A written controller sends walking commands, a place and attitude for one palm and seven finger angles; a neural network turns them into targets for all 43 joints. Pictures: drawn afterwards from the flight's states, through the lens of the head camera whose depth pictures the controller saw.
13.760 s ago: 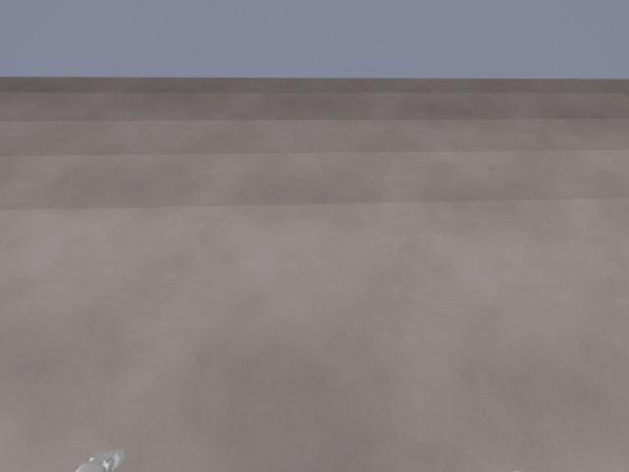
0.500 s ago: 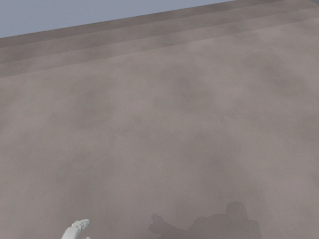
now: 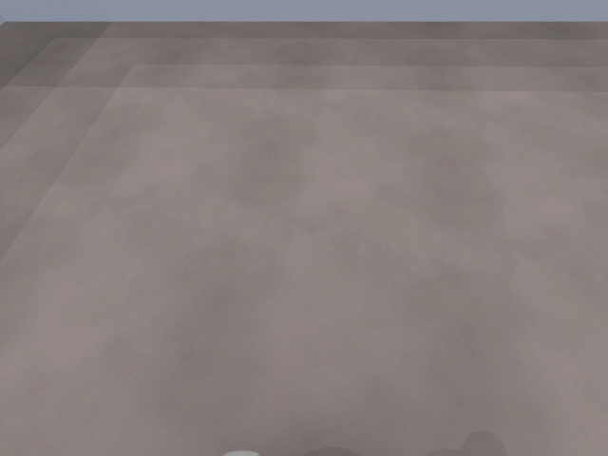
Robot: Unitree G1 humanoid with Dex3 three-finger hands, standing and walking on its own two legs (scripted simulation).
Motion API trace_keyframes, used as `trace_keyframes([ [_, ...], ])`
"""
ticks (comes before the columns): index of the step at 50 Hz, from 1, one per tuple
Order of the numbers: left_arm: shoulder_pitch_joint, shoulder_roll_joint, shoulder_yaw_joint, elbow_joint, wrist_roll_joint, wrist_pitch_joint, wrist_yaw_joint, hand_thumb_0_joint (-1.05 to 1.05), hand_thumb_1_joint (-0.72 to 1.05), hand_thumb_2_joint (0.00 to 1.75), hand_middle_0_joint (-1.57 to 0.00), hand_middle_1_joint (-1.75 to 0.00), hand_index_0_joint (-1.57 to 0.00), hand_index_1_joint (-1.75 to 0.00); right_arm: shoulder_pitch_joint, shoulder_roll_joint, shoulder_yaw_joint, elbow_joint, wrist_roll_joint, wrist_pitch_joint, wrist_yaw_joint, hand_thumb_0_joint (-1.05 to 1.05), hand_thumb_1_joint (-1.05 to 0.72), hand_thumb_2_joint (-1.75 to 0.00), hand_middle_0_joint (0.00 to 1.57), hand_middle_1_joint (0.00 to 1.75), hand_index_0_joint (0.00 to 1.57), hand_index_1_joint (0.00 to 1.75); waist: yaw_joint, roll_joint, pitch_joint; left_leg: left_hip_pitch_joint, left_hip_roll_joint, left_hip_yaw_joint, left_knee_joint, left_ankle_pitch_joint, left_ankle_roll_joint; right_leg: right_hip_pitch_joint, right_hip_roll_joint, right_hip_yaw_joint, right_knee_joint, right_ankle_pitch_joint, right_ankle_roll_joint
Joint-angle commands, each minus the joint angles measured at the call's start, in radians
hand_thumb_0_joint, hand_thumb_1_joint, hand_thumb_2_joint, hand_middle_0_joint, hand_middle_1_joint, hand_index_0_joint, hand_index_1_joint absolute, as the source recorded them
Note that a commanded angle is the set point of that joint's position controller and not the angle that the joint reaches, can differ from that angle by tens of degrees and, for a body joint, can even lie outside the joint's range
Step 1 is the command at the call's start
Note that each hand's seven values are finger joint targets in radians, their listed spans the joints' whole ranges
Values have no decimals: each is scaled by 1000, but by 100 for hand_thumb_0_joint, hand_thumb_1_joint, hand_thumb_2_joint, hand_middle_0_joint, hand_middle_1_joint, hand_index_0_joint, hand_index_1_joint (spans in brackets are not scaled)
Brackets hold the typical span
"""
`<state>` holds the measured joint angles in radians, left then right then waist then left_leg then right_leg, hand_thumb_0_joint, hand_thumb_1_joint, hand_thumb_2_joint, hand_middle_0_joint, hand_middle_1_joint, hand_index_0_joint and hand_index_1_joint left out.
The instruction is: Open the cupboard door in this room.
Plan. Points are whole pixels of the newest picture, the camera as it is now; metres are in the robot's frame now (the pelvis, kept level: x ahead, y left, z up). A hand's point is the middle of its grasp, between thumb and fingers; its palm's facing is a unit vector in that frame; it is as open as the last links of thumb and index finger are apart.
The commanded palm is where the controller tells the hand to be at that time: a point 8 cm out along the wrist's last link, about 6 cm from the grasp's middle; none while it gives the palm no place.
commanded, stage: turn or walk to find it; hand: left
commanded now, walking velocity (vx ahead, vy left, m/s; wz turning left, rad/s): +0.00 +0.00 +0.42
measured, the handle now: out of the picture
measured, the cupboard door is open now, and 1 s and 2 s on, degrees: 0 0 0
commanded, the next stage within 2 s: none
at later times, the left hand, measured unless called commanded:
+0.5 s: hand out of the picture +0.04 +0.24 -0.16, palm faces +0.20 -0.94 -0.26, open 7.4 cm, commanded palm none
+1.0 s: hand out of the picture -0.09 +0.19 -0.17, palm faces +0.44 -0.86 -0.26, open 7.3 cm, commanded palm none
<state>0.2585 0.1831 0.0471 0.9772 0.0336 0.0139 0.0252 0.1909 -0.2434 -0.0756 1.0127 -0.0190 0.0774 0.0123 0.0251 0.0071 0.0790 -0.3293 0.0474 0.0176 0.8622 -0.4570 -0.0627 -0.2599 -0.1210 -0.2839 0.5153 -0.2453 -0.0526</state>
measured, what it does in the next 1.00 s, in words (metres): steps on the spot, turning left: left foot, then right foot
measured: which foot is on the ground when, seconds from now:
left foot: up 0.00-0.08, down 0.10-0.56, up 0.58-1.00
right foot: down 0.00-0.10, up 0.12-0.54, down 0.56-1.00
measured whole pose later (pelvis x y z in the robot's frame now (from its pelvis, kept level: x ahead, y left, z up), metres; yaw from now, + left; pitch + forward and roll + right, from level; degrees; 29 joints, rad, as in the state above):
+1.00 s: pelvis -0.05 -0.01 +0.00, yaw +25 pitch -1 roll +1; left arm 0.24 0.19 0.05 0.96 0.03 0.01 0.02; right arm 0.17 -0.24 -0.07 1.00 -0.02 0.07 0.01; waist 0.01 -0.01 0.10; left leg -0.33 0.04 0.03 0.81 -0.45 -0.06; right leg -0.24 -0.13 -0.26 0.56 -0.30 -0.02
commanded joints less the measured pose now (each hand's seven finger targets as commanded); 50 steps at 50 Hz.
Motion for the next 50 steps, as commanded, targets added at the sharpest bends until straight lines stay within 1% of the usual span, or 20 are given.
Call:
trace_keyframes([
  [1, 26, 228, 53, -34, -2, -14, 7, 0, 90, 90, -20, -30, -20, -30, 0, -36, 6, -85, 14, -41, -7, 0, -90, -90, 20, 30, 20, 30, 6, -194, -134, 10, -10, 60, -201, 23, 19, 156, -272, 237, -128, 283, -88],
  [3, 4, 216, 51, -34, -13, -6, 3, 0, 90, 90, -20, -30, -20, -30, 58, -51, 3, -71, 12, -52, -6, 0, -90, -90, 20, 30, 20, 30, -40, -118, -156, 185, -13, 60, -424, 220, 35, 52, -228, 163, -16, 204, -11],
  [4, 10, 182, 46, -47, -22, 2, 0, 0, 90, 90, -20, -30, -20, -30, 80, -109, -10, -70, 8, -61, -7, 0, -90, -90, 20, 30, 20, 30, -58, 44, -160, 296, 88, -79, -522, 258, 73, -95, -158, 111, 134, 60, 46],
  [5, -20, 118, 29, -85, -24, 8, -7, 0, 90, 90, -20, -30, -20, -30, 95, -205, -32, -79, -2, -62, -13, 0, -90, -90, 20, 30, 20, 30, -80, 327, -110, 329, 320, -385, -589, 470, 174, -336, -22, 81, 345, -318, 121],
  [6, -81, 133, 22, -98, -16, 23, -5, 0, 90, 90, -20, -30, -20, -30, 97, -236, -34, -73, -3, -50, -18, 0, -90, -90, 20, 30, 20, 30, -94, 245, -84, 222, 379, -377, -604, 494, 248, -309, -13, 175, 466, -361, 111],
  [7, -99, 137, 25, -97, -14, 26, -10, 0, 90, 90, -20, -30, -20, -30, 64, -206, -25, -77, -5, -54, -26, 0, -90, -90, 20, 30, 20, 30, -77, 177, -54, 165, 336, -326, -609, 476, 252, -298, -23, 220, 514, -300, 108],
  [8, -98, 130, 31, -81, -12, 31, -11, 0, 90, 90, -20, -30, -20, -30, 12, -185, -19, -85, -6, -58, -33, 0, -90, -90, 20, 30, 20, 30, -58, 226, -37, 156, 281, -293, -598, 478, 231, -312, -15, 232, 558, -257, 118],
  [10, -55, 145, 34, -53, -15, 28, -17, 0, 90, 90, -20, -30, -20, -30, -62, -152, -4, -104, -3, -62, -35, 0, -90, -90, 20, 30, 20, 30, -21, 195, -18, 147, 207, -208, -566, 542, 208, -296, -1, 247, 588, -175, 124],
  [13, -38, 141, 29, -46, -17, 21, -18, 0, 90, 90, -20, -30, -20, -30, -34, -153, -6, -103, 3, -71, -34, 0, -90, -90, 20, 30, 20, 30, -23, 128, -68, 219, 175, -175, -537, 658, 204, -284, 18, 243, 578, -142, 139],
  [20, -128, 117, 21, -98, -25, 18, -7, 0, 90, 90, -20, -30, -20, -30, 39, -154, -20, -93, -6, -65, -32, 0, -90, -90, 20, 30, 20, 30, -59, 151, -75, 229, 194, -283, -503, 716, 238, -224, 41, 256, 390, -217, 143],
  [25, -48, 116, 22, -84, -31, 0, -5, 0, 90, 90, -20, -30, -20, -30, 0, -154, -29, -110, -5, -57, -28, 0, -90, -90, 20, 30, 20, 30, -16, 146, -117, 112, 135, -316, -420, 670, 195, 24, 88, 222, 38, -61, 125],
  [26, 3, 132, 25, -76, -29, -9, -3, 0, 90, 90, -20, -30, -20, -30, -7, -143, -29, -115, 2, -57, -26, 0, -90, -90, 20, 30, 20, 30, 10, 107, -154, 72, 97, -295, -362, 579, 157, 131, 68, 230, -115, 56, 122],
  [27, 29, 196, 37, -71, -18, -22, 3, 0, 90, 90, -20, -30, -20, -30, 11, -93, -25, -119, 12, -59, -19, 0, -90, -90, 20, 30, 20, 30, 17, -48, -178, -89, 22, -224, -257, 363, 96, 303, -73, 353, -185, 132, 84],
  [28, 55, 279, 55, -69, -7, -28, 10, 0, 90, 90, -20, -30, -20, -30, -4, -34, -12, -150, 10, -60, -16, 0, -90, -90, 20, 30, 20, 30, 36, -320, -152, -263, -116, -69, -35, -84, 32, 347, -320, 593, -196, 313, -26],
  [29, 56, 275, 48, -80, -16, -22, 11, 0, 90, 90, -20, -30, -20, -30, -25, -83, -24, -152, 5, -48, -20, 0, -90, -90, 20, 30, 20, 30, 42, -232, -146, -223, -84, -108, 145, -159, 37, 205, -378, 586, -200, 363, -106],
  [30, -13, 236, 51, -94, -18, -27, 15, 0, 90, 90, -20, -30, -20, -30, -1, -88, -30, -127, -1, -33, -18, 0, -90, -90, 20, 30, 20, 30, 8, -239, -106, -214, -57, -147, 251, -100, 37, 115, -329, 537, -235, 228, -109],
  [32, -113, 187, 35, -122, -22, -18, 14, 0, 90, 90, -20, -30, -20, -30, 34, -79, -35, -85, -3, -21, -5, 0, -90, -90, 20, 30, 20, 30, -39, -140, -31, -220, -36, -116, 355, 11, 28, 48, -239, 425, -236, 124, -63],
  [35, -109, 159, 24, -126, -19, -30, 8, 0, 90, 90, -20, -30, -20, -30, 83, -60, -28, -59, -4, -15, 4, 0, -90, -90, 20, 30, 20, 30, -50, -154, -43, -225, -32, -76, 384, 117, 2, 84, -174, 286, -223, 173, -31],
  [47, 20, 224, 52, -60, -2, -20, 8, 0, 90, 90, -20, -30, -20, -30, -59, -35, 3, -95, 11, -36, -1, 0, -90, -90, 20, 30, 20, 30, 28, -198, -90, -87, -2, 33, -60, -23, -2, 188, -259, 248, -128, 391, -100],
  [50, 8, 238, 55, -50, -6, -14, 5, 0, 90, 90, -20, -30, -20, -30, -12, -40, 6, -89, 12, -48, -4, 0, -90, -90, 20, 30, 20, 30, -2, -190, -131, 32, -20, 74, -254, 87, 12, 165, -248, 207, -47, 406, -61],
])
